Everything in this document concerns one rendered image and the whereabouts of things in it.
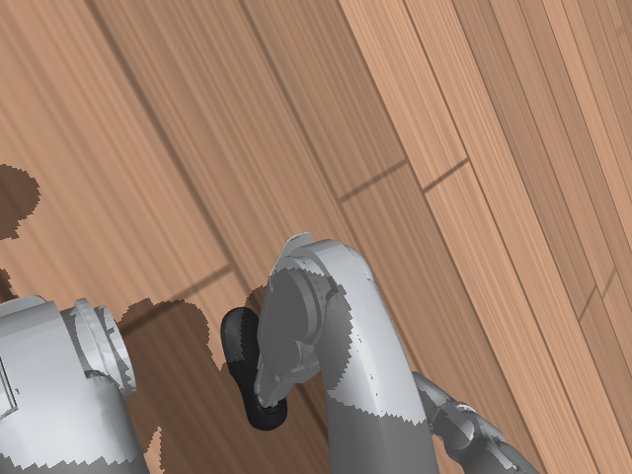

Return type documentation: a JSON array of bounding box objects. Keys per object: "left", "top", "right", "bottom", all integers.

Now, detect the right robot arm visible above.
[{"left": 434, "top": 402, "right": 540, "bottom": 474}]

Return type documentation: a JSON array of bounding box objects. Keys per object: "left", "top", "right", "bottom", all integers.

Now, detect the right robot foot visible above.
[{"left": 220, "top": 307, "right": 287, "bottom": 431}]

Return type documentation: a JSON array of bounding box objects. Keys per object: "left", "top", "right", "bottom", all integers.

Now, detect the right robot hand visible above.
[{"left": 412, "top": 371, "right": 457, "bottom": 435}]

